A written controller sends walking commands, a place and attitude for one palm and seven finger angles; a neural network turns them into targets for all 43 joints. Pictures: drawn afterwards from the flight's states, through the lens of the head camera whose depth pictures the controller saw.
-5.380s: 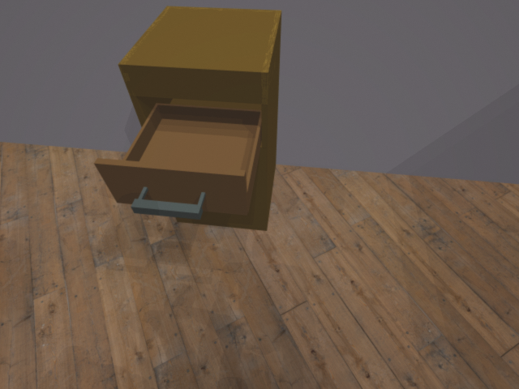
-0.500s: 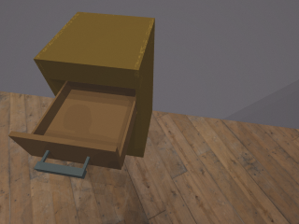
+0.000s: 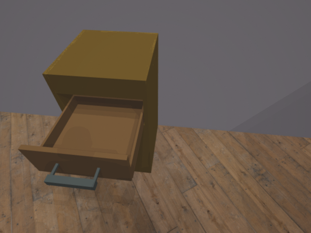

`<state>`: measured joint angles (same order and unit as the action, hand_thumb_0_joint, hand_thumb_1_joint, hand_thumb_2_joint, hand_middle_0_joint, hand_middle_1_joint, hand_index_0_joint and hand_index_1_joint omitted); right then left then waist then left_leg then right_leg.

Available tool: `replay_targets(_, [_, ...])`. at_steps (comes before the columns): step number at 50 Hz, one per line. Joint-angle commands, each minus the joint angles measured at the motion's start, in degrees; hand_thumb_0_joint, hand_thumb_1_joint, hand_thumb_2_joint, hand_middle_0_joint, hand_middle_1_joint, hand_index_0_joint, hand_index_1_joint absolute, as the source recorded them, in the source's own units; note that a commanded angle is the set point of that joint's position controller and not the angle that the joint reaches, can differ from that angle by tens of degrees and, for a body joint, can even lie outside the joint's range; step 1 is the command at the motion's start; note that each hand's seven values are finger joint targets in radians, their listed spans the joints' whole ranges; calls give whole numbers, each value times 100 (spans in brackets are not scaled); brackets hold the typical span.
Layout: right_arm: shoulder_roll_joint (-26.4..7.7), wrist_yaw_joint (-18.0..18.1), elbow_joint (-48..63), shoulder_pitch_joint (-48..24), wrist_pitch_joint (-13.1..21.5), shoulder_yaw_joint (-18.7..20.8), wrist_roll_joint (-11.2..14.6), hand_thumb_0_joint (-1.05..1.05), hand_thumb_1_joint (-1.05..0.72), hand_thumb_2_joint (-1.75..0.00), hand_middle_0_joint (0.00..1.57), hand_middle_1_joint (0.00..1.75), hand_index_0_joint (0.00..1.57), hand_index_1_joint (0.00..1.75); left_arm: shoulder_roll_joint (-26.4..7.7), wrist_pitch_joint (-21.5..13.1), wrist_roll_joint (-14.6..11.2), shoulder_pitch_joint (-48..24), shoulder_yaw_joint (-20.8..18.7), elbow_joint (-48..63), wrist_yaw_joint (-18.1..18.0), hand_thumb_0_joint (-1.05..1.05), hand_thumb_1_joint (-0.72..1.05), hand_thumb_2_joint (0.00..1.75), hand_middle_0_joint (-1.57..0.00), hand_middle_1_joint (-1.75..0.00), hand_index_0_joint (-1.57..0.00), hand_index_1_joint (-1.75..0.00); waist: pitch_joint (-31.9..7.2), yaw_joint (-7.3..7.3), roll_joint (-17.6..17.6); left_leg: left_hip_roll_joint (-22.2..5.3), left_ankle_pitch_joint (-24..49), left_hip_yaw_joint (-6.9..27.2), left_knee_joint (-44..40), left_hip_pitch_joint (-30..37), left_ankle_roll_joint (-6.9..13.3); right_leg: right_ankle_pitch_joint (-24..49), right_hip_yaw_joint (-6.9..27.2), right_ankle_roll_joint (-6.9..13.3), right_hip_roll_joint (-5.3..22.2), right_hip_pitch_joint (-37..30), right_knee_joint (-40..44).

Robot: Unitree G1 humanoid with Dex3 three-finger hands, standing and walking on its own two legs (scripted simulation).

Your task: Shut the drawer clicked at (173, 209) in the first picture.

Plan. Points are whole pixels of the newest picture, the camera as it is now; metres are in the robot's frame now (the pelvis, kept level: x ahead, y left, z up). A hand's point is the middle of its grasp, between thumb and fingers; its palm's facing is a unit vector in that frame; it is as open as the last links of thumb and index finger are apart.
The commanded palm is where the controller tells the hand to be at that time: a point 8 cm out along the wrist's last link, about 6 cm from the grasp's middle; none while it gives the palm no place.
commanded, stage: shuffle to correct the standing spot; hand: left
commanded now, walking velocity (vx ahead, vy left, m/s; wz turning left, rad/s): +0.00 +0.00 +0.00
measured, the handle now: (74, 175) +0.34 +0.32 -0.16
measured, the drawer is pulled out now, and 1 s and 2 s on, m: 0.30 0.30 0.30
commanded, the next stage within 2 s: come to a stop and stand still in 0.98 s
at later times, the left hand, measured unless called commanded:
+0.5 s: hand out of the picture +0.02 +0.20 -0.18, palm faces +0.05 -0.97 -0.22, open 7.4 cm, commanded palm none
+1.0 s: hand out of the picture +0.02 +0.26 -0.16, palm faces +0.02 -0.96 -0.26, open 7.4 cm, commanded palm none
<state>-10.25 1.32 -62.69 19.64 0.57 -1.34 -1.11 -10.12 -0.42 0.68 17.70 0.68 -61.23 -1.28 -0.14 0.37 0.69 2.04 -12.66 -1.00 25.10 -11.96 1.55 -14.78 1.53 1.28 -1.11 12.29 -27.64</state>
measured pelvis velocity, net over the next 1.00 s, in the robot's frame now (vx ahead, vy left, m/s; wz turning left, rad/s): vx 0.00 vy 0.07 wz -0.03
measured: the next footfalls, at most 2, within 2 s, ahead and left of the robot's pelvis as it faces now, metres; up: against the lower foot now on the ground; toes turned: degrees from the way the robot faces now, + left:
right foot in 0.76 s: +0.02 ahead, -0.07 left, +0.00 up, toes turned -9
left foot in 1.10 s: +0.06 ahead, +0.27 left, +0.00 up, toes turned +2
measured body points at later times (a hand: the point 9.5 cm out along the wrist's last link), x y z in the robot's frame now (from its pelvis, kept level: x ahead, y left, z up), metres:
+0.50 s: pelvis +0.01 +0.02 -0.01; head +0.02 +0.02 +0.44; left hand +0.02 +0.26 -0.16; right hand +0.03 -0.21 -0.16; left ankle +0.01 +0.10 -0.74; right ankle +0.00 -0.11 -0.74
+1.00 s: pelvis +0.00 +0.07 +0.00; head +0.02 +0.06 +0.45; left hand +0.02 +0.31 -0.14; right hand +0.06 -0.18 -0.15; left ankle +0.02 +0.24 -0.69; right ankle -0.02 -0.06 -0.74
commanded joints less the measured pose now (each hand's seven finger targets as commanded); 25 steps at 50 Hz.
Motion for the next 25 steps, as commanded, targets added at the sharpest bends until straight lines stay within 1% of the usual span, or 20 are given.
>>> replay_targets(1, [-541,30,153,116,176,110,42,0,-90,-90,20,30,20,30,-493,-118,-20,226,-64,73,-50,0,90,90,-20,-30,-20,-30,356,-50,-170,-736,-63,719,-654,-250,139,124,516,157,502,52,542])
replay_targets(3, [-537,40,78,129,179,95,46,0,-90,-90,20,30,20,30,-454,-122,-31,284,-46,2,-59,0,90,90,-20,-30,-20,-30,330,-53,-115,-720,107,678,-597,-150,127,245,553,157,524,53,543])
replay_targets(4, [-544,45,51,149,174,93,50,0,-90,-90,20,30,20,30,-474,-130,-28,287,-48,-10,-67,0,90,90,-20,-30,-20,-30,301,-57,-59,-694,233,604,-522,-117,112,353,621,184,555,21,546])
replay_targets(5, [-520,43,33,145,163,92,55,0,-90,-90,20,30,20,30,-489,-135,-27,322,-59,-39,-76,0,90,90,-20,-30,-20,-30,276,-74,-98,-666,262,523,-456,-81,89,395,701,207,614,16,569])
replay_targets(6, [-488,42,17,140,140,102,56,0,-90,-90,20,30,20,30,-507,-132,-19,322,-68,-46,-86,0,90,90,-20,-30,-20,-30,362,-67,-103,-650,285,458,-399,-78,64,459,770,236,642,71,592])
replay_targets(7, [-494,39,18,158,118,103,55,0,-90,-90,20,30,20,30,-523,-135,-19,326,-74,-53,-98,0,90,90,-20,-30,-20,-30,379,-61,-150,-632,275,410,-343,-104,38,505,874,269,704,91,601])
replay_targets(9, [-472,34,35,167,73,121,52,0,-90,-90,20,30,20,30,-556,-127,-19,348,-103,-46,-113,0,90,90,-20,-30,-20,-30,436,-62,-128,-594,100,319,-271,-117,-7,397,1069,353,800,182,647])
replay_targets(10, [-442,25,56,172,58,133,48,0,-90,-90,20,30,20,30,-562,-127,-8,357,-123,-40,-122,0,90,90,-20,-30,-20,-30,496,-67,-177,-569,49,289,-252,-178,-17,368,1123,378,852,195,670])
replay_targets(11, [-448,17,76,184,40,139,49,0,-90,-90,20,30,20,30,-604,-121,-1,357,-141,-24,-130,0,90,90,-20,-30,-20,-30,474,-66,-278,-556,22,272,-219,-217,-23,380,1158,398,882,144,667])
replay_targets(12, [-458,12,111,163,31,157,44,0,-90,-90,20,30,20,30,-601,-120,2,395,-165,-4,-142,0,90,90,-20,-30,-20,-30,421,-82,-325,-532,35,229,-131,-249,-35,497,1249,425,952,101,650])
replay_targets(13, [-452,9,160,151,13,173,45,0,-90,-90,20,30,20,30,-645,-112,1,378,-190,20,-152,0,90,90,-20,-30,-20,-30,452,-81,-323,-502,3,203,-64,-318,-52,557,1319,466,1034,93,635])
replay_targets(14, [-451,9,196,136,3,185,38,0,-90,-90,20,30,20,30,-662,-101,4,395,-226,34,-161,0,90,90,-20,-30,-20,-30,400,-87,-363,-489,26,176,-12,-333,-58,665,1361,500,1104,70,591])
replay_targets(16, [-464,1,295,117,-27,210,37,0,-90,-90,20,30,20,30,-729,-66,23,369,-280,117,-179,0,90,90,-20,-30,-20,-30,420,-98,-531,-459,8,137,96,-447,-65,751,1404,537,1194,43,524])
replay_targets(17, [-469,-1,360,97,-35,231,35,0,-90,-90,20,30,20,30,-751,-54,27,384,-307,154,-187,0,90,90,-20,-30,-20,-30,373,-110,-551,-428,24,113,211,-496,-71,835,1462,562,1276,15,501])
replay_targets(19, [-463,-1,466,72,-62,263,27,0,-90,-90,20,30,20,30,-828,-22,37,366,-372,254,-205,0,90,90,-20,-30,-20,-30,398,-106,-675,-383,-37,75,354,-559,-85,894,1562,636,1420,101,463])
replay_targets(20, [-464,-4,520,97,-63,281,22,0,-90,-90,20,30,20,30,-851,-5,48,333,-403,296,-217,0,90,90,-20,-30,-20,-30,359,-94,-709,-382,-11,65,330,-523,-80,997,1542,658,1461,123,376])
replay_targets(22, [-504,-11,594,131,-55,297,11,0,-90,-90,20,30,20,30,-855,37,58,277,-440,415,-229,0,90,90,-20,-30,-20,-30,278,-79,-516,-455,316,141,192,-331,-25,1049,1340,605,1328,266,89])
replay_targets(23, [-567,-12,629,131,-59,316,0,0,-90,-90,20,30,20,30,-825,64,61,226,-435,466,-224,0,90,90,-20,-30,-20,-30,327,-84,-246,-608,607,300,105,-225,60,844,1076,514,1133,450,-109])
replay_targets(24, [-670,-11,677,150,-66,339,-15,0,-90,-90,20,30,20,30,-745,99,72,176,-435,527,-216,0,90,90,-20,-30,-20,-30,345,-72,143,-863,815,626,-62,-120,218,398,707,393,833,683,-413])
replay_targets(25, [-802,-2,731,182,-78,360,-24,0,-90,-90,20,30,20,30,-636,132,82,121,-411,571,-208,0,90,90,-20,-30,-20,-30,369,-61,516,-1152,1018,1011,-329,-40,446,-215,240,251,499,897,-837])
